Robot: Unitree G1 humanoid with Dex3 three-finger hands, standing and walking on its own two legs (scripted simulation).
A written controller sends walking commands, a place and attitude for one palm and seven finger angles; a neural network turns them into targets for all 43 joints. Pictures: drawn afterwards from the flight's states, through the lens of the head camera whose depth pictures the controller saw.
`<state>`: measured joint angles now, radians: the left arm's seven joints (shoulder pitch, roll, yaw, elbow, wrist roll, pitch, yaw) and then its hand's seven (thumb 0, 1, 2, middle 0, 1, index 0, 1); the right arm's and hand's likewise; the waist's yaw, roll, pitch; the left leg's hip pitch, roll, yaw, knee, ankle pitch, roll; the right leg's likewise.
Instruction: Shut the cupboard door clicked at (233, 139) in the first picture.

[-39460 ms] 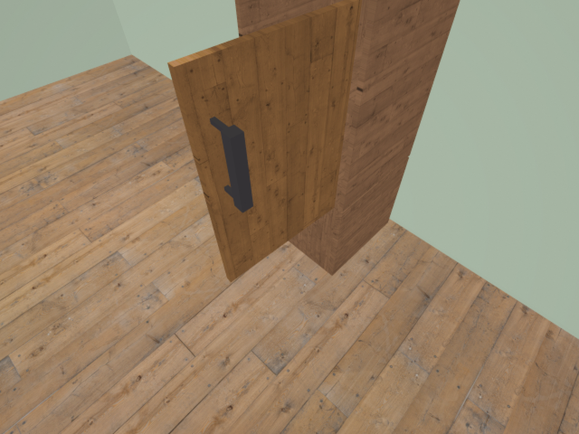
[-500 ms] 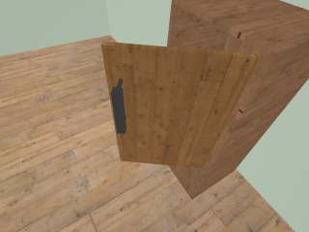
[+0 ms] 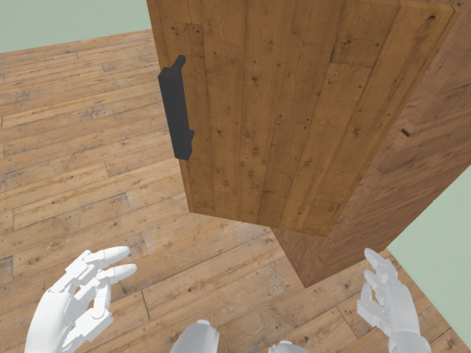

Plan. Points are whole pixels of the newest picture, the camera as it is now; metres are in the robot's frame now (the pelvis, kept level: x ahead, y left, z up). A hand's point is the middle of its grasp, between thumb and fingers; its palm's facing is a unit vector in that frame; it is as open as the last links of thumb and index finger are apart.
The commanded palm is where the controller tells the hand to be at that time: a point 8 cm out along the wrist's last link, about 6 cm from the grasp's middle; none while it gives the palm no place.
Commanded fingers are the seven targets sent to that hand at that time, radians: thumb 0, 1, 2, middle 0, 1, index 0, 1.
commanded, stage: raise the hand and make a fist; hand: left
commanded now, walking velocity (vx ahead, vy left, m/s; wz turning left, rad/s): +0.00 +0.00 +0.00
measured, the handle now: (182, 110) +0.48 +0.16 +0.15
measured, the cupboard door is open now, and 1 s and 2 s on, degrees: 55 55 55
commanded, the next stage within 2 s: bring the fist close to the handle in 1.40 s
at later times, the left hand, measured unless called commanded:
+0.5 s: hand (113, 259) +0.22 +0.20 +0.10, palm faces -0.09 -1.00 -0.04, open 3.5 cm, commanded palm +0.19 +0.26 +0.11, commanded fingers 0.00 0.90 0.90 -1.13 -1.32 -1.13 -1.32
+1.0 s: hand (92, 217) +0.25 +0.22 +0.15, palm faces -0.05 -1.00 -0.07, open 3.1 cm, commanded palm +0.23 +0.27 +0.16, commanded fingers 0.00 0.90 0.90 -1.30 -1.50 -1.30 -1.50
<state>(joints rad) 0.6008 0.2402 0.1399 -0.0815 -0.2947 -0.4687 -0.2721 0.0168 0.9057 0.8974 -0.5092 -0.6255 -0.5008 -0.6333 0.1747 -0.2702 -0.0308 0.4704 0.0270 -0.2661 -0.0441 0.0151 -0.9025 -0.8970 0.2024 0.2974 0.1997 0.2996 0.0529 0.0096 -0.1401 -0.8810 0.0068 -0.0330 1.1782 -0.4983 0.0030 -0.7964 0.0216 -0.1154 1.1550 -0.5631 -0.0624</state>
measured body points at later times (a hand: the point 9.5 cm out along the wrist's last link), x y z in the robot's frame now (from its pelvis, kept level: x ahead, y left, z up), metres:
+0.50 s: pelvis +0.02 +0.02 +0.03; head +0.07 +0.01 +0.48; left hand +0.22 +0.25 +0.10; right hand +0.18 -0.24 -0.05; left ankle +0.05 +0.12 -0.65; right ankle +0.01 -0.08 -0.65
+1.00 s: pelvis +0.02 +0.03 +0.06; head +0.03 +0.03 +0.51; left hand +0.25 +0.27 +0.16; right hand +0.20 -0.19 -0.01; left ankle +0.05 +0.12 -0.65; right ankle +0.01 -0.08 -0.65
